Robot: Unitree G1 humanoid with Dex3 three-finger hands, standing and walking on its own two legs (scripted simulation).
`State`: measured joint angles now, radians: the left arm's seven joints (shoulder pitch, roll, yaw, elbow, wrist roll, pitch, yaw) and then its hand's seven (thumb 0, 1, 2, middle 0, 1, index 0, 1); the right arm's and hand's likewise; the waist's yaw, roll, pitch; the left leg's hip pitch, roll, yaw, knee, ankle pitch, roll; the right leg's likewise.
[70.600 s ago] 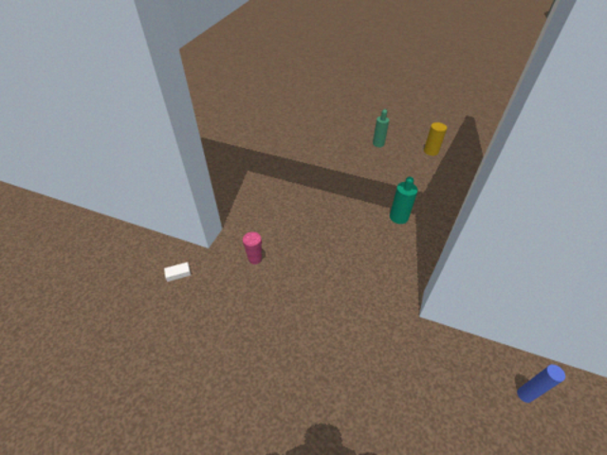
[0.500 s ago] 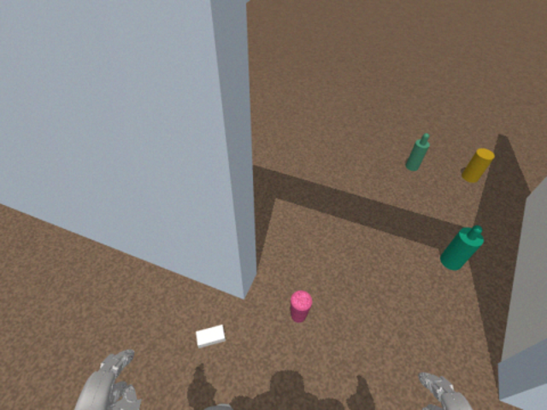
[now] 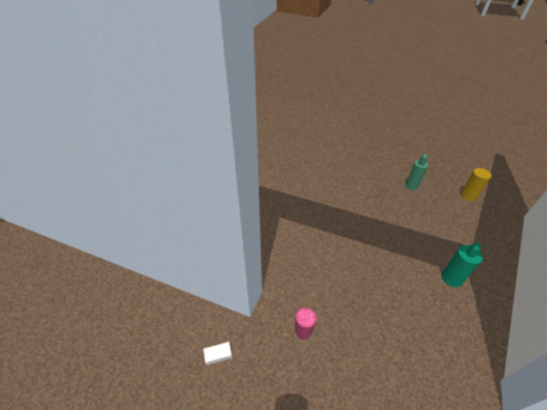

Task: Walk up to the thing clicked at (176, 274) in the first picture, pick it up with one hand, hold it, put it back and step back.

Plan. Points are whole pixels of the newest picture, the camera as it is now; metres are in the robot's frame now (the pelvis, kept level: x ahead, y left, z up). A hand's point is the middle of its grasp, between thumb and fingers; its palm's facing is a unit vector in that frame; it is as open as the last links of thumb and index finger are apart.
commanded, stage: stand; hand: left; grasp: from above
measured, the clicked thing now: (217, 353) +0.47 +0.22 -0.76
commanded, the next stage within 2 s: step back in 1.84 s
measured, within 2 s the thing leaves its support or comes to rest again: neither
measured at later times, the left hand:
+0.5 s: hand out of the picture +0.05 +0.24 -0.16, palm faces +0.02 -0.94 -0.33, open 7.4 cm
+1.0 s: hand out of the picture +0.08 +0.23 -0.15, palm faces +0.01 -0.94 -0.33, open 7.4 cm
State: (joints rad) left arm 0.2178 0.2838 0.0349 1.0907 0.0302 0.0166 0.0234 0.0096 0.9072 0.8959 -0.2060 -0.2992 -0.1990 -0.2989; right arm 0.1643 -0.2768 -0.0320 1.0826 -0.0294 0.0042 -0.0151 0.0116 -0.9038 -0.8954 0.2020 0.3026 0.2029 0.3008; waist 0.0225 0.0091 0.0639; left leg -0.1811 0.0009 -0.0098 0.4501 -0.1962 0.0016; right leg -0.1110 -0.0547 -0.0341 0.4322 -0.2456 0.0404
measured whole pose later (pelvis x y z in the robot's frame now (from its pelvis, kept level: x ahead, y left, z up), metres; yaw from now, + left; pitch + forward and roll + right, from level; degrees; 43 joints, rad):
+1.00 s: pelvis +0.01 -0.01 +0.01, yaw +0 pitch -3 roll +0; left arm 0.11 0.32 0.03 1.15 0.02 0.00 0.00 0.01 0.91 0.90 -0.21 -0.30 -0.20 -0.30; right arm 0.11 -0.32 -0.01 1.15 -0.02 0.00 0.00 0.01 -0.90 -0.90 0.20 0.30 0.20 0.30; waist 0.00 0.01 0.06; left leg -0.15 0.02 -0.02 0.35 -0.16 -0.02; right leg -0.08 -0.03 -0.05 0.33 -0.21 0.02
